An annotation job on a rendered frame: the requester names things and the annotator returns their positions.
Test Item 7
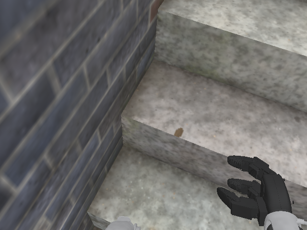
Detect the robot right hand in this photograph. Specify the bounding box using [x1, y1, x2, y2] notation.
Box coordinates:
[217, 155, 294, 226]

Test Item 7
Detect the left robot shin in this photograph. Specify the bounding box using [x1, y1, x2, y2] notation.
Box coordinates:
[117, 216, 131, 222]

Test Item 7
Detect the robot left thigh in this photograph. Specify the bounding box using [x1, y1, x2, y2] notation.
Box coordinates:
[106, 220, 141, 230]

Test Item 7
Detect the right robot forearm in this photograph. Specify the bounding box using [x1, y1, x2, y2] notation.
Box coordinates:
[264, 211, 303, 230]

